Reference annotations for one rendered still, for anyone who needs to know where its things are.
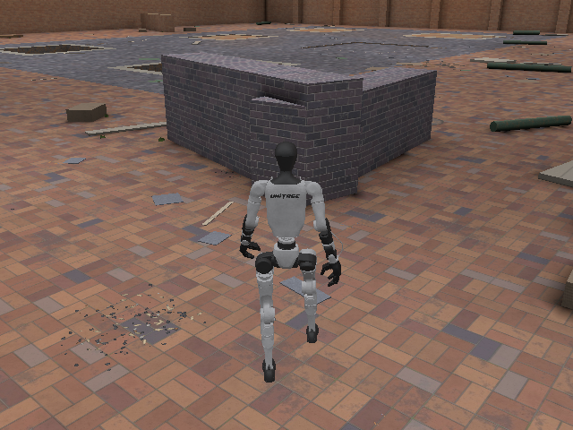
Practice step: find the robot right forearm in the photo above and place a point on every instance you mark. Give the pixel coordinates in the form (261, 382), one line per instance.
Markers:
(328, 244)

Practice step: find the right robot upper arm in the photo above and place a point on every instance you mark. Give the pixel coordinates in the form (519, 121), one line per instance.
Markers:
(318, 205)

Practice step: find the left robot upper arm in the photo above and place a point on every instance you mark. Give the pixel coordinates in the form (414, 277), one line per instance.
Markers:
(254, 203)

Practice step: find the right robot shin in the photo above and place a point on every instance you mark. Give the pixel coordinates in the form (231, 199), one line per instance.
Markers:
(310, 305)

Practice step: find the robot left hand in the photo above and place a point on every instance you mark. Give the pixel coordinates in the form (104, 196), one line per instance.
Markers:
(252, 245)

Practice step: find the robot right hand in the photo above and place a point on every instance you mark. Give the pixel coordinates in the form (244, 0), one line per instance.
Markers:
(336, 267)

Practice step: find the robot left forearm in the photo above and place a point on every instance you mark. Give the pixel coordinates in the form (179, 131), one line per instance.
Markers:
(246, 233)

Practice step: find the left robot foot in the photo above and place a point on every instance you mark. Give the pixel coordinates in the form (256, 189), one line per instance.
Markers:
(269, 375)

